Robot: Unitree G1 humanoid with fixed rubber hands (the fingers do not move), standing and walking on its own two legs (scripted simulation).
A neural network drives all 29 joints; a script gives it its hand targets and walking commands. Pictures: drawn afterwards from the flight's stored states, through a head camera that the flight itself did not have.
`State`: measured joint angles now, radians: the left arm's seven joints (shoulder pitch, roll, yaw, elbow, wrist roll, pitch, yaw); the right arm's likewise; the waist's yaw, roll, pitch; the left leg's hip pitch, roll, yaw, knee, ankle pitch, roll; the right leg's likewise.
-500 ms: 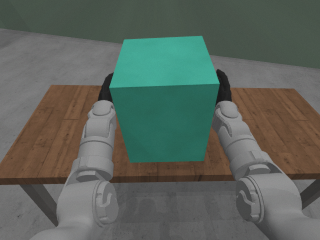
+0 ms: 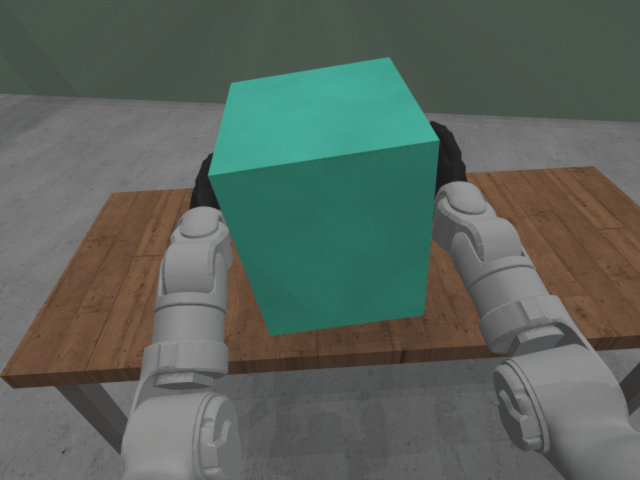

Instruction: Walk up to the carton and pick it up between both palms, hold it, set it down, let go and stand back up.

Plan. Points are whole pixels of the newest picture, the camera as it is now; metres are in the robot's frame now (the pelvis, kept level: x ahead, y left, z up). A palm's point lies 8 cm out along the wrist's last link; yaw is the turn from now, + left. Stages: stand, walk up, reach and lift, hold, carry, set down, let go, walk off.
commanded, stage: reach and lift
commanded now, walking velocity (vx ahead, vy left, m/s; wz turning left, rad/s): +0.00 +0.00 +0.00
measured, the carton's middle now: (328, 200) +0.41 -0.03 +0.19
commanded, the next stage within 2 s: hold in 1.20 s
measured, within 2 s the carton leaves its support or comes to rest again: neither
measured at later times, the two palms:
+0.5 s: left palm (190, 206) +0.39 +0.14 +0.21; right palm (434, 167) +0.39 -0.15 +0.24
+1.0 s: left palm (187, 188) +0.39 +0.13 +0.24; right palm (441, 145) +0.39 -0.16 +0.26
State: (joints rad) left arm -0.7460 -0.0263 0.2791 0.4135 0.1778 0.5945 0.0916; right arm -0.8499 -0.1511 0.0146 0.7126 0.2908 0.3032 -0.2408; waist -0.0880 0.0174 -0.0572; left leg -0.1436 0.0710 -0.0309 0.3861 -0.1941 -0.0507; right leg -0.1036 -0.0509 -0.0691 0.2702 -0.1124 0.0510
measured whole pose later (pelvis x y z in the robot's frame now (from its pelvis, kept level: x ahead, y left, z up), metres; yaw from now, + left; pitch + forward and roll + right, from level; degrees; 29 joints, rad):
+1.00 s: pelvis +0.01 +0.00 +0.00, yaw +0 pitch -3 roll -2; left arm -0.82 -0.01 0.35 0.33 0.17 0.81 0.07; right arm -0.99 -0.19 0.07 0.71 0.41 0.52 -0.30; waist -0.08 0.04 -0.11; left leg -0.14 0.08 -0.04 0.42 -0.23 -0.06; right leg -0.08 -0.04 -0.08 0.27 -0.13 0.05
